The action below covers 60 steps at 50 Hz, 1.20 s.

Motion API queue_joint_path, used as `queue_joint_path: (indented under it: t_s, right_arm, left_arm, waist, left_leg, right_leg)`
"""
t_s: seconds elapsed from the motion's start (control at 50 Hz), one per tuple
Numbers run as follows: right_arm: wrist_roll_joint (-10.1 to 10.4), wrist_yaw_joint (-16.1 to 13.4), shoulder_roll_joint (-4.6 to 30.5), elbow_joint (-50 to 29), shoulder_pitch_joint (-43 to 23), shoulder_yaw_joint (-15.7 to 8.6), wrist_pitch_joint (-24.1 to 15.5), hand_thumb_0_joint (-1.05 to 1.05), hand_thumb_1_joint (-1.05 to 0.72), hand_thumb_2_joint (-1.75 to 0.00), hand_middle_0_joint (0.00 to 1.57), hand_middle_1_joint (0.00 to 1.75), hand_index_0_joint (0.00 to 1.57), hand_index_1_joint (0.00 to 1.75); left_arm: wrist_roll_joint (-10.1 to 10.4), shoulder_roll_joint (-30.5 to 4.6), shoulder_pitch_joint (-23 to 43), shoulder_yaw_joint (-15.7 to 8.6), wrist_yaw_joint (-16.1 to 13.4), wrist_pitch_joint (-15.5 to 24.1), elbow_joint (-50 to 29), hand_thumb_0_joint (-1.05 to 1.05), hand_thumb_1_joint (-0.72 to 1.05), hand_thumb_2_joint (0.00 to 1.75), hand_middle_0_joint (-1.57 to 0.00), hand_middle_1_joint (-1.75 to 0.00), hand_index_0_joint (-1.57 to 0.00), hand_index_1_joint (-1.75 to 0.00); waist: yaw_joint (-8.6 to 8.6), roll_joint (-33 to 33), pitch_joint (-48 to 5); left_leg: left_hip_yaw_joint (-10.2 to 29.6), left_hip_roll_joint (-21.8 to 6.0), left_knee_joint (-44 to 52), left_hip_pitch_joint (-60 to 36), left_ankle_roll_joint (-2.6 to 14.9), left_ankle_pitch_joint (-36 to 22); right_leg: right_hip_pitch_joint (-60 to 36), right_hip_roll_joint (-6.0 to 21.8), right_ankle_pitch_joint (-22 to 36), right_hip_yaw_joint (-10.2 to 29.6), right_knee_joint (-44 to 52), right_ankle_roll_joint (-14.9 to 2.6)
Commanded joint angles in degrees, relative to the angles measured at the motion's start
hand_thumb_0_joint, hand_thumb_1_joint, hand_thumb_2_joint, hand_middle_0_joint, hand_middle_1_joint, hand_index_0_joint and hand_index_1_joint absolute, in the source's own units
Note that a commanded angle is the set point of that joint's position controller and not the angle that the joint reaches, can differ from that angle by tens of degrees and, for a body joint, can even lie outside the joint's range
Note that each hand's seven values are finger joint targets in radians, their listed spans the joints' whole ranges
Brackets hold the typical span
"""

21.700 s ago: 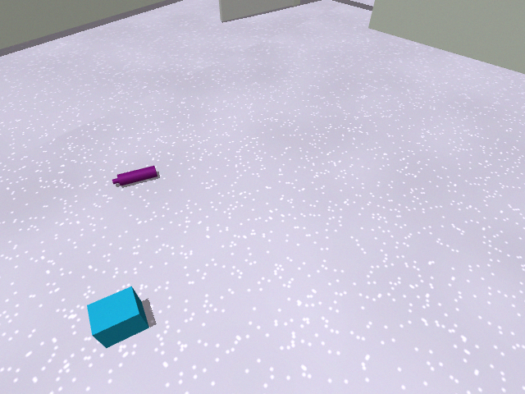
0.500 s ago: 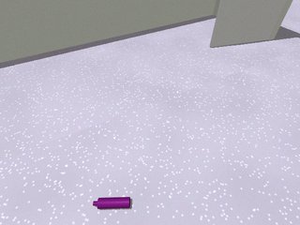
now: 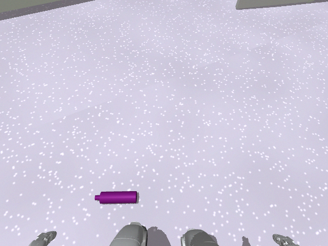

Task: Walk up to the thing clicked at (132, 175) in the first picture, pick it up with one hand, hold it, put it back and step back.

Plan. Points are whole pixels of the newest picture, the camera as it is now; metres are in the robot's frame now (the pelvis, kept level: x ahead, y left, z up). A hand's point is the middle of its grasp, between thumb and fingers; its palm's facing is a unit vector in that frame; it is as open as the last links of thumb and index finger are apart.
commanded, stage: walk up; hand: left
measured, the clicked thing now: (115, 197) +0.37 +0.27 -0.72
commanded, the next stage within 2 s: none
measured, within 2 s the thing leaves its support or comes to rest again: neither
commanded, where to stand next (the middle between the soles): -0.01 +0.00 m, yaw +1 degrees
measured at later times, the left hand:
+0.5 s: hand out of the picture -0.03 +0.24 -0.11, palm faces +0.03 -0.91 -0.41, open 7.4 cm
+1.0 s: hand out of the picture +0.01 +0.27 -0.14, palm faces +0.03 -0.93 -0.36, open 7.4 cm
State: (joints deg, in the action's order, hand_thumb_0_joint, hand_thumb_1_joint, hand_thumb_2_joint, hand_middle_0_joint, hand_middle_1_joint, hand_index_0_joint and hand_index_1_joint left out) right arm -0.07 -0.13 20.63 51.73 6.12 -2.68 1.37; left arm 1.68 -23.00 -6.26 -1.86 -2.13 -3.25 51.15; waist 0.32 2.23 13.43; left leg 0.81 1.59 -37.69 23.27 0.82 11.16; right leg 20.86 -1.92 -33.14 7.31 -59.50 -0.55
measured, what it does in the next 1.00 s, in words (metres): steps on the spot: right foot, then left foot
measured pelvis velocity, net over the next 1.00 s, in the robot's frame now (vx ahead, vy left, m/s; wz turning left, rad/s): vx -0.06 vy -0.01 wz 0.02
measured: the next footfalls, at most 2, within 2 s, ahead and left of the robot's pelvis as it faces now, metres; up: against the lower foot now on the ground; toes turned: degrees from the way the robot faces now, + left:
right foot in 0.24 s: -0.05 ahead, -0.14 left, +0.00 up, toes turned +0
left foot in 0.66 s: +0.01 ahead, +0.12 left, +0.00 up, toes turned +2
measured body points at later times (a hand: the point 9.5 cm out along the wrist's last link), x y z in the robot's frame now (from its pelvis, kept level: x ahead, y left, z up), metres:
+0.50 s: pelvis -0.08 -0.03 +0.02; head -0.05 -0.05 +0.47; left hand -0.03 +0.29 -0.08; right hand -0.01 -0.35 -0.11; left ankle -0.09 +0.10 -0.66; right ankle -0.09 -0.13 -0.71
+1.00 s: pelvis -0.06 -0.01 +0.01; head -0.02 +0.01 +0.46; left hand +0.00 +0.32 -0.12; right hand +0.04 -0.33 -0.08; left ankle -0.03 +0.12 -0.71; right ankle +0.03 -0.16 -0.68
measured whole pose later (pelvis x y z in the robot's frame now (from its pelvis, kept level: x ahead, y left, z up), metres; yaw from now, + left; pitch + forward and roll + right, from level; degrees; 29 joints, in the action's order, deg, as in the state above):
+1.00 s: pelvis -0.06 -0.01 +0.01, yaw +1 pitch -4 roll +0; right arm -1.5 -0.1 22.7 46.1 13.4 -1.9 0.9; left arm 1.7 -24.2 -13.9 -3.4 0.2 -1.7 50.1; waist -0.2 2.6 8.9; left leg -0.2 -1.3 -36.3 14.5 0.1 17.5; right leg 26.9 1.2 -21.1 3.7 -51.3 0.9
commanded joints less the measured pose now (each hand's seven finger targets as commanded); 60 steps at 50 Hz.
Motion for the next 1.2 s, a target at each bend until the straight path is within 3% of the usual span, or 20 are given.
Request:
queue_joint_path:
  t_s: [0.0, 0.14, 0.2, 0.22, 0.24, 0.26, 0.32, 0.38, 0.46, 0.56, 0.62, 0.66, 0.68, 0.82, 0.88, 1.02, 1.04, 1.06, 1.08, 1.18]
  right_arm:
    - [-0.7, -2.3, 15.9, -7.0, -1.8, -4.7, -0.2, 0.0, -0.9, -0.9, 0.2, 0.3, 0.2, 0.3]
    - [-1.6, -1.7, 16.5, -9.4, 1.2, -4.8, 0.3, 0.0, -0.9, -0.9, 0.2, 0.3, 0.2, 0.3]
    - [-0.7, -1.3, 15.5, -10.7, -2.5, -4.2, 1.6, 0.0, -0.9, -0.9, 0.2, 0.3, 0.2, 0.3]
    - [-0.3, -1.2, 12.2, -11.1, -1.6, -3.3, 1.8, 0.0, -0.9, -0.9, 0.2, 0.3, 0.2, 0.3]
    - [0.2, -2.1, 12.1, -12.4, -5.1, -3.8, 1.4, 0.0, -0.9, -0.9, 0.2, 0.3, 0.2, 0.3]
    - [-0.5, -2.8, 14.9, -11.7, -5.0, -4.7, 1.5, 0.0, -0.9, -0.9, 0.2, 0.3, 0.2, 0.3]
    - [0.7, -1.9, 12.4, -7.2, 3.8, -3.8, 0.2, 0.0, -0.9, -0.9, 0.2, 0.3, 0.2, 0.3]
    - [-0.6, 0.8, 15.5, -6.9, 4.6, -4.1, -2.0, 0.0, -0.9, -0.9, 0.2, 0.3, 0.2, 0.3]
    - [-1.6, 1.7, 14.7, -9.8, -2.1, -3.6, -3.0, 0.0, -0.9, -0.9, 0.2, 0.3, 0.2, 0.3]
    - [-1.0, 2.9, 13.2, -7.9, 5.2, -3.6, -4.7, 0.0, -0.9, -0.9, 0.2, 0.3, 0.2, 0.3]
    - [-0.9, 1.4, 14.2, -3.2, 20.5, -5.6, -6.1, 0.0, -0.9, -0.9, 0.2, 0.3, 0.2, 0.3]
    - [-2.4, -0.3, 23.8, -5.4, 24.1, -7.6, -7.2, 0.0, -0.9, -0.9, 0.2, 0.3, 0.2, 0.3]
    - [-0.7, -0.3, 24.8, -6.8, 20.2, -7.6, -7.2, 0.0, -0.9, -0.9, 0.2, 0.3, 0.2, 0.3]
    - [-0.9, -1.7, 16.1, -9.2, 5.9, -3.1, -7.0, 0.0, -0.9, -0.9, 0.2, 0.3, 0.2, 0.3]
    - [-1.5, -1.3, 15.7, -10.5, 3.4, -3.0, -3.2, 0.0, -0.9, -0.9, 0.2, 0.3, 0.2, 0.3]
    - [1.5, -0.9, 13.4, -9.8, 5.9, -2.9, 1.1, 0.0, -0.9, -0.9, 0.2, 0.3, 0.2, 0.3]
    - [2.2, -1.1, 11.2, -10.1, 8.4, -1.8, 0.9, 0.0, -0.9, -0.9, 0.2, 0.3, 0.2, 0.3]
    - [2.4, -2.1, 10.4, -9.7, 9.1, -1.7, 1.1, 0.0, -0.9, -0.9, 0.2, 0.3, 0.2, 0.3]
    - [1.7, -3.1, 12.8, -8.8, 8.1, -3.0, 1.5, 0.0, -0.9, -0.9, 0.2, 0.3, 0.2, 0.3]
    - [0.7, -1.1, 13.9, -3.6, 12.2, -2.7, -0.5, 0.0, -0.9, -0.9, 0.2, 0.3, 0.2, 0.3]
  left_arm:
    - [-0.3, -11.1, -9.6, -3.4, -0.4, -0.6, -1.7, 0.0, 0.9, 0.9, -0.2, -0.3, -0.2, -0.3]
    - [-1.7, -8.9, -8.4, -4.9, 1.4, -0.2, -4.2, 0.0, 0.9, 0.9, -0.2, -0.3, -0.2, -0.3]
    - [-2.9, -9.0, -13.6, -5.6, 1.6, 0.6, -2.3, 0.0, 0.9, 0.9, -0.2, -0.3, -0.2, -0.3]
    - [-4.1, -12.8, -11.8, -6.3, 1.5, 1.2, -3.7, 0.0, 0.9, 0.9, -0.2, -0.3, -0.2, -0.3]
    - [-4.5, -21.3, -6.7, -8.2, 1.6, 1.1, -6.4, 0.0, 0.9, 0.9, -0.2, -0.3, -0.2, -0.3]
    - [-4.6, -21.9, -3.1, -8.2, 1.4, 1.7, -8.6, 0.0, 0.9, 0.9, -0.2, -0.3, -0.2, -0.3]
    - [-4.5, -11.6, 3.2, -6.2, 0.9, 2.8, -8.7, 0.0, 0.9, 0.9, -0.2, -0.3, -0.2, -0.3]
    - [-5.2, -13.2, -9.3, -7.3, 2.5, 5.6, -7.4, 0.0, 0.9, 0.9, -0.2, -0.3, -0.2, -0.3]
    - [-3.8, -15.8, -16.2, -8.0, 2.7, 6.5, -6.7, 0.0, 0.9, 0.9, -0.2, -0.3, -0.2, -0.3]
    - [-3.5, -15.3, -12.4, -6.7, 4.0, 6.6, -9.1, 0.0, 0.9, 0.9, -0.2, -0.3, -0.2, -0.3]
    - [-3.6, -11.5, -8.9, -4.7, 4.4, 5.4, -10.4, 0.0, 0.9, 0.9, -0.2, -0.3, -0.2, -0.3]
    - [-3.4, -7.5, -11.0, -3.7, 4.4, 4.4, -11.9, 0.0, 0.9, 0.9, -0.2, -0.3, -0.2, -0.3]
    - [-3.5, -14.0, -10.3, -4.9, 4.1, 4.2, -10.5, 0.0, 0.9, 0.9, -0.2, -0.3, -0.2, -0.3]
    - [-1.5, -11.2, -16.9, -5.3, 4.4, 1.9, -3.4, 0.0, 0.9, 0.9, -0.2, -0.3, -0.2, -0.3]
    - [0.3, -11.0, -13.7, -4.8, 1.9, 2.0, -3.9, 0.0, 0.9, 0.9, -0.2, -0.3, -0.2, -0.3]
    - [-2.7, -11.9, -11.3, -4.8, 0.3, 4.0, -3.3, 0.0, 0.9, 0.9, -0.2, -0.3, -0.2, -0.3]
    - [-3.8, -16.1, -9.1, -6.0, 0.3, 4.3, -4.8, 0.0, 0.9, 0.9, -0.2, -0.3, -0.2, -0.3]
    - [-3.3, -18.2, -5.5, -6.0, 0.8, 3.7, -7.1, 0.0, 0.9, 0.9, -0.2, -0.3, -0.2, -0.3]
    - [-3.5, -18.6, -5.2, -6.1, 0.7, 3.8, -8.1, 0.0, 0.9, 0.9, -0.2, -0.3, -0.2, -0.3]
    - [-4.4, -11.3, -2.6, -4.7, 0.6, 4.0, -7.3, 0.0, 0.9, 0.9, -0.2, -0.3, -0.2, -0.3]
  waist:
    - [1.27, -12.4, -17.8]
    - [-0.65, -13.3, -21.4]
    - [2.9, -12.1, -18.8]
    - [2.4, 0.8, -14.3]
    - [4.41, 16.5, -12.1]
    - [3.43, 14.0, -8.9]
    - [-2.03, 3.9, -11.4]
    - [4.73, 8.8, -18.1]
    - [7.66, 4.9, -6.2]
    - [2.52, 8.7, -7.5]
    - [-5.52, -0.3, -13.5]
    - [-6.09, -13.5, -13.4]
    - [-5.23, -5.3, -9.7]
    - [2.47, -12.5, -1.9]
    - [1.29, -18.1, -4.8]
    - [1.51, -4.7, -16.4]
    - [0.32, 7.1, -17.4]
    - [0.3, 14.5, -18.3]
    - [1.49, 12.2, -19.2]
    - [1.25, 8.9, -21.4]
  left_leg:
    - [13.8, -17.3, 11.2, -8.5, 13.41, -28.4]
    - [13.8, -16.3, 7.0, -12.6, 12.3, -24.1]
    - [12.2, -13.3, 2.8, -0.9, 6.73, -11.7]
    - [8.0, -5.6, -6.1, 9.2, 2.93, 2.5]
    - [4.7, 6.3, -20.4, 10.7, -0.35, 23.9]
    - [11.7, 3.4, -31.3, 7.7, -1.01, 25.8]
    - [8.6, 5.4, -34.4, 6.4, -0.7, 15.2]
    - [2.8, 2.9, -20.6, 16.0, -1.05, 14.0]
    - [7.1, -0.1, -11.5, 21.2, -1.16, 16.7]
    - [-0.2, -1.4, 1.4, 0.2, 0.19, 14.1]
    - [-2.2, 1.3, 12.6, -28.6, 1.22, 2.6]
    - [40.3, -23.8, 25.4, -30.3, 10.82, 34.1]
    - [42.5, -26.8, 27.8, -21.1, 14.81, 38.7]
    - [7.6, -15.3, 19.8, 4.6, 10.51, -12.8]
    - [2.2, -13.0, 13.3, 1.0, 11.95, -34.6]
    - [3.2, -8.5, -9.5, -6.4, 5.29, -15.6]
    - [3.0, -2.9, -17.1, 1.2, 2.66, -2.2]
    - [2.0, 3.9, -27.1, 3.6, 1.57, 27.0]
    - [7.4, 2.8, -35.2, 0.3, 0.92, 29.8]
    - [3.1, 0.9, -23.7, 3.2, -1.2, 17.9]
  right_leg:
    - [1.7, -0.8, -0.8, 1.6, -15.3, -0.51]
    - [-2.9, 0.5, 1.3, -5.0, 9.5, 1.12]
    - [-12.5, 1.6, 14.7, -5.5, 29.8, -1.2]
    - [-11.1, 9.4, 10.8, 8.3, 36.9, -3.43]
    - [1.1, 25.4, 19.5, 27.0, 43.0, -13.82]
    - [8.2, 29.8, 24.0, 31.8, 43.3, -18.71]
    - [-1.9, 14.1, 36.2, 5.7, 32.5, -10.77]
    - [-27.3, 13.1, -7.5, 12.7, 40.0, -11.19]
    - [-27.8, 20.1, -4.6, 19.8, 44.4, -13.16]
    - [-13.3, 16.2, 9.2, 6.8, 44.0, -11.6]
    - [4.8, 8.9, 10.8, -4.5, 25.1, -6.71]
    - [25.0, 0.4, 0.4, -4.4, -2.4, -2.38]
    - [21.9, 4.3, 2.4, 1.8, -4.3, -2.79]
    - [1.2, 4.4, 14.0, -0.5, 0.4, 0.95]
    - [0.6, 1.1, 10.5, -4.6, 1.0, 1.77]
    - [-10.2, 2.9, 31.9, -6.3, 33.0, 0.52]
    - [-13.7, 13.0, 48.9, 7.7, 32.7, -3.11]
    - [-10.2, 23.5, 56.0, 18.1, 34.9, -13.73]
    - [-5.1, 25.5, 52.5, 22.1, 34.6, -17.59]
    - [-10.2, 12.6, -0.9, 7.8, 36.1, -10.44]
